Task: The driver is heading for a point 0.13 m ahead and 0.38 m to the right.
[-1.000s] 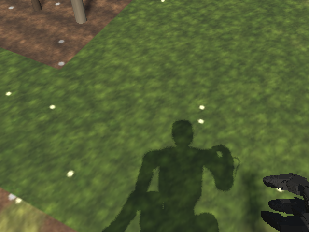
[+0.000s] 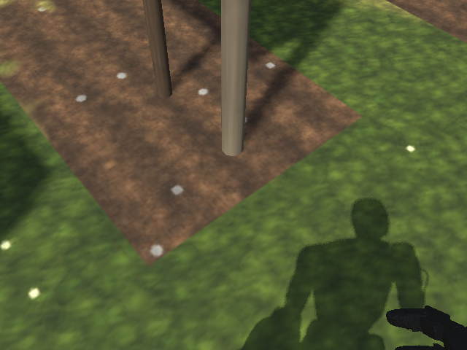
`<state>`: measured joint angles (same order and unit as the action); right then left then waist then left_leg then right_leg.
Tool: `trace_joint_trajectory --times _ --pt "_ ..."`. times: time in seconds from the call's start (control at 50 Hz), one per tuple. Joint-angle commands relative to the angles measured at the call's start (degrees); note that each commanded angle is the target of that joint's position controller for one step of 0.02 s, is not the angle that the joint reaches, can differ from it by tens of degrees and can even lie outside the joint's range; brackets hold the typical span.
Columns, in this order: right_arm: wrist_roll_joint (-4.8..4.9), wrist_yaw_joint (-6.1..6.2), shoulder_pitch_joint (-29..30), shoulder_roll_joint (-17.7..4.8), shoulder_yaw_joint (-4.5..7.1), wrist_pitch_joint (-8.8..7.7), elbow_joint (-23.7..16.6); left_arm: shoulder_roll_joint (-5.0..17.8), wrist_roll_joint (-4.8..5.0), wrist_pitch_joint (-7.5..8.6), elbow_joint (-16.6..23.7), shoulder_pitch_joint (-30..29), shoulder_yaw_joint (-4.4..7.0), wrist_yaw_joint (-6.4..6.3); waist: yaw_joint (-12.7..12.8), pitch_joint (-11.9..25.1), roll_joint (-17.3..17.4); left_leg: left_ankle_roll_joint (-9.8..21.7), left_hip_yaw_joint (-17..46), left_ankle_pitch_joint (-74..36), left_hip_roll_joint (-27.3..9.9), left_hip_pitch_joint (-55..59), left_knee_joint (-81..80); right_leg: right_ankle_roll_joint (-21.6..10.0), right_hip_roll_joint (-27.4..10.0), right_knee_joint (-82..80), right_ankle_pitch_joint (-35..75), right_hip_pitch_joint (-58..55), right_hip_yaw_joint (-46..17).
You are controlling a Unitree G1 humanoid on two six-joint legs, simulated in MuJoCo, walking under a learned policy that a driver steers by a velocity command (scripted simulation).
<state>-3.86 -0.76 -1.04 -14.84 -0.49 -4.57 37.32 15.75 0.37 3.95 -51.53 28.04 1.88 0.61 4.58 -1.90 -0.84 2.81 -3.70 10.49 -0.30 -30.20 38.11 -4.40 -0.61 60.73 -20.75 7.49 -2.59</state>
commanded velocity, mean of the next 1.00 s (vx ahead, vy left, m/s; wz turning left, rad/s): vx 0.55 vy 0.00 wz -0.89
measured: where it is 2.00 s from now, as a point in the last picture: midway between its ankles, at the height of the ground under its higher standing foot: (461, 269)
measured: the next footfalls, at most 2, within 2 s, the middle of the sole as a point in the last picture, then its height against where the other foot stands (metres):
right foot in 0.38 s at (300, 316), level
left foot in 0.78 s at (300, 224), level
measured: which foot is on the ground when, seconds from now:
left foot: down 0.00-0.38, up 0.40-0.76, down 0.78-1.00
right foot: up 0.00-0.36, down 0.38-0.78, up 0.80-1.00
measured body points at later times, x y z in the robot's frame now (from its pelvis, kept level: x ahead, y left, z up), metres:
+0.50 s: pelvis +0.45 -0.07 -0.01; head +0.49 -0.08 +0.44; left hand +0.66 +0.15 -0.13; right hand +0.46 -0.35 -0.11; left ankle +0.37 +0.12 -0.57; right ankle +0.51 -0.11 -0.71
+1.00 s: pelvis +0.67 -0.10 +0.02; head +0.70 -0.12 +0.47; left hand +1.00 -0.04 -0.08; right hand +0.55 -0.38 -0.07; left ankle +0.82 -0.10 -0.71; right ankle +0.57 -0.13 -0.63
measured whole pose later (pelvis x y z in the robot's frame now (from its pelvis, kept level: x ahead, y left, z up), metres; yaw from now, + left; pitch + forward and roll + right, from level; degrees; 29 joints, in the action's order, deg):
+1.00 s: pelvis +0.67 -0.10 +0.02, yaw -55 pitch +0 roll +0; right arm -2.0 2.4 -8.3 -15.2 0.4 0.2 37.6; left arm 21.2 -0.9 -4.9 -36.8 10.3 5.2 1.8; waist 0.5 -5.6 -1.6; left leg 0.2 -5.1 5.6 -3.0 -20.2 26.4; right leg 1.7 3.0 66.0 -26.1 27.5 -0.7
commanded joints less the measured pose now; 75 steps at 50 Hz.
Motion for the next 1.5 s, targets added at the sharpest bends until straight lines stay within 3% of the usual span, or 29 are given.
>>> trace_joint_trajectory --times 0.02,0.16,0.26,0.32,0.34,0.36,0.38,0.4,0.42,0.48,0.54,0.6,0.64,0.76,0.78,0.8,0.82,0.84,0.88,0.96,1.04,1.12,1.16,1.18,1.2,1.22,1.24,1.3,1.5 --pt "0.78 0.9 -16.7 -8.4 4.16 -0.52 3.2 6.0 -0.22 0.54 7.8 -7.1 1.12 0.23 -9.5 7.5 3.7 7.6 30.2 17.4 -19.9 35.5 -22.9 -2.0 -4.3 16.8 6.2 35.5 -1.4" --pt "2.9 0.54 -16.7 -3.3 3.1 -3.49 8.5 1.6 -1.92 -4.11 12.3 -17.9 0.54 3.16 -3.5 -4.1 4.0 2.6 -0.7 -9.8 -11.6 21.5 -31.9 0.4 -7.7 6.4 14.7 36.4 2.0" --pt "2.99 1.22 -17.7 -7.7 3.86 -3.98 9.5 2.2 -1.63 -3.45 15.7 -26.9 -0.51 4.92 -3.2 -5.9 1.2 0.0 -12.4 -32.0 -9.7 24.0 -33.4 -3.3 -2.8 -16.3 28.4 26.0 11.0" --pt "2.83 2.81 -21.6 -13.5 5.36 -2.26 9.9 5.3 -1.56 -3.31 14.8 -23.6 0.26 4.26 -0.3 -0.6 4.7 -1.7 -13.2 -66.7 -12.0 35.4 -19.7 -5.6 3.7 -20.7 20.9 19.1 15.5" --pt "2.61 3.53 -19.8 -14.1 5.44 -0.99 8.3 7.5 -0.56 -3.45 10.7 -11.4 1.47 3.88 4.8 9.2 4.6 -1.7 -12.7 -79.3 -11.2 35.4 -4.0 -5.9 8.6 -18.6 19.4 5.0 15.2" --pt "3.01 3.22 -18.2 -15.6 5.83 -0.3 6.9 8.3 -1.89 -2.51 8.5 -2.3 2.2 2.95 8.0 9.8 4.8 -1.8 -11.1 -75.2 -13.4 29.0 12.1 -7.9 9.1 -22.3 17.1 -2.8 12.4" --pt "2.7 2.41 -19.0 -13.6 5.57 0.18 7.7 10.3 -2.11 -2.11 7.2 0.9 3.53 1.09 8.7 9.3 1.8 -3.1 -11.0 -41.9 -9.3 20.8 30.8 -9.7 5.9 -28.5 18.1 -10.7 5.3" --pt "1.75 1.7 -23.2 -3.4 3.43 -0.05 5.2 17.0 -2.67 -2.4 6.7 -1.6 5.06 0.19 0.3 8.1 -12.8 -5.9 -8.0 23.4 1.5 -3.8 55.4 -15.5 -9.2 -20.3 56.7 -24.6 -13.1" --pt "2.92 2.55 -20.0 -6.3 3.13 -0.18 -0.2 22.6 -2.06 -3.27 8.9 -1.0 7.45 0.11 2.7 23.2 -8.2 -6.1 4.6 21.6 4.1 -13.9 63.8 -25.8 -14.8 -30.5 48.7 -34.4 -34.7" --pt "2.11 2.73 -14.5 -8.1 2.59 -1.45 -0.3 14.1 -0.38 -3.81 10.2 -9.7 5.47 -0.8 -4.3 2.9 7.6 -5.3 8.0 12.7 -2.9 -11.2 48.1 -18.5 -11.5 -40.9 48.8 -6.9 -27.4" --pt "0.26 2.83 -14.6 -6.9 2.41 2.71 -1.1 10.6 0.02 -2.17 10.9 -11.7 4.0 -0.6 -7.8 1.4 6.9 -7.8 7.7 14.1 -5.4 -1.5 33.3 -15.9 -6.1 -41.7 60.1 8.7 -18.6" --pt "1.64 2.55 -11.0 -4.3 1.41 3.22 -3.4 12.0 -1.2 -1.6 10.8 -10.8 4.63 -0.57 -6.8 5.7 3.0 -7.0 5.4 4.3 -2.9 3.6 19.1 -11.7 -0.6 -36.8 71.6 11.7 -14.6" --pt "2.59 2.78 -6.1 -4.7 1.13 3.46 -5.2 11.6 0.2 -3.05 10.3 -9.9 5.02 -0.68 -4.5 8.2 0.4 -6.4 4.6 -4.1 -0.1 6.4 10.9 -6.6 4.5 -33.9 60.8 10.0 -13.0" --pt "2.45 3.02 -7.3 -7.9 1.31 1.17 -4.0 11.7 -1.02 -5.42 13.3 -11.6 5.72 -1.53 -4.0 7.3 -4.5 -3.8 9.4 -9.9 3.5 14.5 -11.2 0.4 5.5 -23.0 37.8 4.9 -23.7" --pt "1.81 3.64 -12.9 -9.7 1.81 0.15 -2.6 10.2 -0.11 -4.69 14.2 -12.2 5.3 -1.31 -6.7 8.4 -1.9 -1.8 12.6 -18.4 -2.2 23.6 -16.2 2.4 7.3 -14.1 31.0 8.7 -21.3" --pt "2.22 4.16 -16.3 -13.4 2.43 0.32 -3.0 4.5 0.18 -4.25 15.5 -7.7 3.84 -1.66 -5.5 14.8 9.9 2.4 26.0 -43.9 -20.4 37.6 -12.0 4.1 12.6 1.8 -9.6 17.4 -11.4" --pt "3.52 3.91 -15.8 -14.7 3.7 2.01 -2.6 7.4 -0.31 -4.86 16.4 -0.4 4.23 -1.93 -2.3 24.5 16.6 12.1 41.5 -45.9 -31.9 40.9 -12.7 4.7 13.5 9.9 -23.0 22.0 -4.1" --pt "3.47 4.05 -12.0 -11.4 3.48 3.19 -3.8 10.0 -2.19 -5.7 14.4 -2.8 4.68 -1.77 -2.7 19.5 9.6 12.7 38.7 -33.5 -27.3 36.2 -14.7 5.2 8.0 14.1 -16.7 25.1 -2.3" --pt "2.62 4.39 -7.7 -6.2 1.95 4.73 -4.2 10.1 -1.85 -7.19 15.3 -10.3 5.09 -0.25 -3.6 10.2 5.1 8.6 23.0 -17.6 -18.1 26.4 -18.2 6.3 5.1 13.2 -8.1 24.1 -1.3" --pt "1.68 3.42 -7.3 -7.8 2.99 4.36 -3.1 8.0 -0.78 -9.01 17.1 -11.8 4.07 1.34 -3.1 6.8 9.8 7.1 9.9 -17.9 -14.6 19.2 -20.0 7.1 3.0 7.4 -4.4 20.1 1.5" --pt "1.77 2.41 -8.4 -12.2 5.07 3.82 -2.7 8.4 -1.85 -9.13 19.8 -14.5 3.53 3.91 -3.4 7.2 13.9 4.2 8.9 23.4 -17.8 12.8 -29.3 2.9 -0.1 -5.4 -4.8 13.5 5.1" --pt "1.34 2.19 -5.2 -14.5 6.51 4.72 -3.7 9.0 -0.35 -8.44 18.9 -12.8 3.37 5.77 -1.3 5.3 12.0 -0.6 0.7 25.4 -17.7 5.7 -30.8 -0.5 1.7 -19.1 -6.5 0.6 11.2" --pt "1.9 2.0 -3.8 -13.5 6.64 5.49 -4.4 7.4 -0.7 -7.86 14.9 -5.2 2.82 4.99 2.6 2.4 3.8 -4.0 -6.4 25.4 -14.7 0.7 -20.5 -2.2 3.3 -31.9 -3.6 -8.5 12.7" --pt "1.89 1.76 -3.2 -10.3 6.0 5.9 -4.2 7.7 -0.87 -7.29 11.0 0.9 3.16 3.72 5.2 -0.8 -7.9 -4.9 -10.8 28.0 -9.5 -6.7 -0.5 -4.3 2.5 -37.1 -6.5 -12.8 5.5" --pt "1.15 0.93 -0.9 -2.1 3.37 6.53 -5.0 10.0 -0.81 -6.69 12.2 1.9 2.87 2.99 4.8 -5.0 -15.9 -5.7 -8.6 28.1 -4.1 -22.8 22.1 -7.4 -9.1 -36.9 -19.5 -10.9 -16.1" --pt "0.93 0.54 5.6 -2.6 2.88 5.9 -12.0 15.3 -1.32 -6.31 17.3 -4.2 3.61 1.37 3.6 -4.8 -13.8 -7.8 2.4 20.4 -1.5 -33.7 25.0 -14.1 -17.6 -51.2 -32.7 -6.3 -39.7" --pt "1.02 -0.05 8.4 -7.3 3.86 4.21 -13.6 15.9 -2.48 -6.19 17.9 -7.9 4.41 -0.38 2.1 -6.9 -9.1 -8.1 6.8 11.4 -4.2 -34.3 24.5 -15.1 -18.4 -56.5 -33.5 -4.0 -41.3" --pt "0.55 -0.89 -0.9 -11.9 5.17 3.52 -7.0 14.9 -1.54 -4.06 17.5 -9.4 4.23 -0.33 -2.0 -2.6 -4.5 -9.2 5.8 0.5 -4.3 -21.2 18.8 -11.4 -10.3 -53.3 -13.4 -2.9 -25.6" --pt "2.52 -1.81 10.0 -7.4 4.04 3.52 -8.9 12.8 -1.12 -0.99 12.0 -2.2 4.39 -0.48 1.9 -4.1 -6.8 -6.5 4.4 -2.6 -0.6 -4.4 -2.7 -10.3 -7.3 -48.5 8.8 -3.6 -24.1"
